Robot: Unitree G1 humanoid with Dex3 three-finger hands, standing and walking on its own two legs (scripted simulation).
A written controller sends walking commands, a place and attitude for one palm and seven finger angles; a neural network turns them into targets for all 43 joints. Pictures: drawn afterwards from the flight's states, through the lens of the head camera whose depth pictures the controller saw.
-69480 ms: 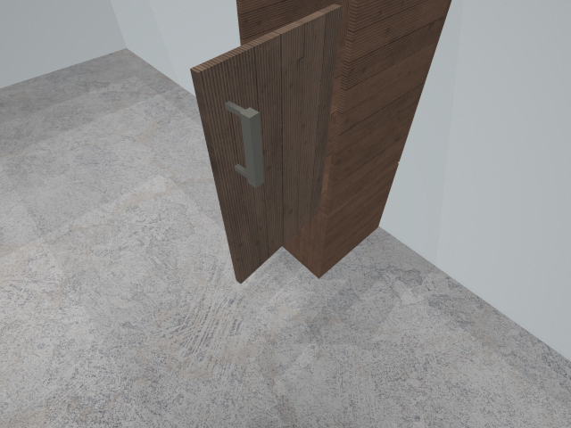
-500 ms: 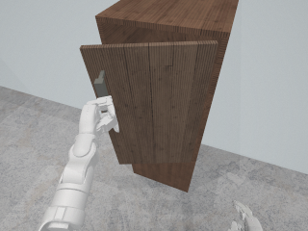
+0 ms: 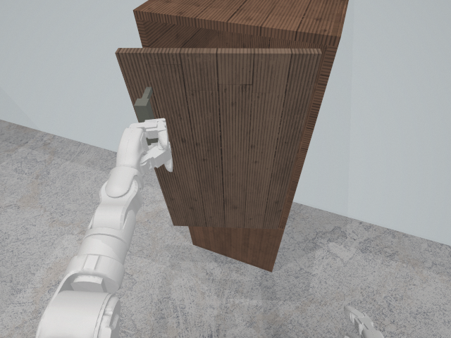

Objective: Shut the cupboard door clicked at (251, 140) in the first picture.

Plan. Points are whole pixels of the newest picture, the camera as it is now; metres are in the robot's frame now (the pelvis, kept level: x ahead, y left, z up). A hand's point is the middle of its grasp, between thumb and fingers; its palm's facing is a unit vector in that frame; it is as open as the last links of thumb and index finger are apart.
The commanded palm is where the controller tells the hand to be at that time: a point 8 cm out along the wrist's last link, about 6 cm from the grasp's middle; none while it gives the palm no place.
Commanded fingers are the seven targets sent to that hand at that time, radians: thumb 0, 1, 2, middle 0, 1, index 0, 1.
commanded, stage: push the door shut along its arc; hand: left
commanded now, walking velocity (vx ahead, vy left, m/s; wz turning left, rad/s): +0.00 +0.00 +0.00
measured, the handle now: (153, 127) +0.48 +0.16 +0.12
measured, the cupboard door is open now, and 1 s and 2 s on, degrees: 18 0 0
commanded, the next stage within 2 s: pull the fist back off the door in 1.14 s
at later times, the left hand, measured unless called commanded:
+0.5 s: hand (176, 132) +0.46 +0.11 +0.13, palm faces -0.16 -0.99 -0.04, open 3.1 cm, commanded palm +0.46 +0.15 +0.13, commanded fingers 0.00 0.90 0.90 -1.30 -1.50 -1.30 -1.50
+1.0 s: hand (202, 110) +0.53 +0.07 +0.13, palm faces -0.31 -0.95 -0.01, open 2.9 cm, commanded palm +0.53 +0.12 +0.13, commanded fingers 0.00 0.90 0.90 -1.30 -1.50 -1.30 -1.50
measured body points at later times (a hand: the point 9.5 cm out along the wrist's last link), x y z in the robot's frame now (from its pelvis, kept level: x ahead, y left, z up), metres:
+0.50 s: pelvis -0.02 +0.00 -0.01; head +0.04 -0.01 +0.44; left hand +0.46 +0.17 +0.13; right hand +0.04 -0.26 -0.13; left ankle -0.02 +0.13 -0.73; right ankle +0.04 -0.12 -0.73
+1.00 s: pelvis +0.00 +0.01 -0.02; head +0.10 -0.01 +0.42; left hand +0.54 +0.12 +0.13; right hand -0.03 -0.27 -0.14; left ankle -0.02 +0.13 -0.72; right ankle +0.04 -0.12 -0.72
